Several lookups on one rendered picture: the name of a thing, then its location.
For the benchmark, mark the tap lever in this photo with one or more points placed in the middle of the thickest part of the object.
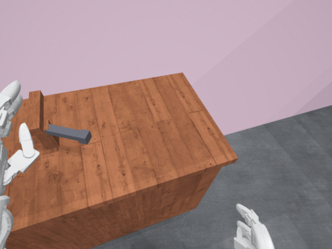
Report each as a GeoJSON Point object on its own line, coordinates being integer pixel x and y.
{"type": "Point", "coordinates": [82, 136]}

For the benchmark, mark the counter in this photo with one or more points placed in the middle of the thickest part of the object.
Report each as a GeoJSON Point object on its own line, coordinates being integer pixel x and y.
{"type": "Point", "coordinates": [154, 152]}

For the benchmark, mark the robot left hand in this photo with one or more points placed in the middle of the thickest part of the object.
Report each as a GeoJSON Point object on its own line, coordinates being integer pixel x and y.
{"type": "Point", "coordinates": [10, 102]}

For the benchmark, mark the robot left forearm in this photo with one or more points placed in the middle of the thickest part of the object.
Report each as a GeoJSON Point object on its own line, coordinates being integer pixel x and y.
{"type": "Point", "coordinates": [6, 220]}

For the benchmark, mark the robot right hand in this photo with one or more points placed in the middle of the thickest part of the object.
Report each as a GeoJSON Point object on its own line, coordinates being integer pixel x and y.
{"type": "Point", "coordinates": [256, 237]}

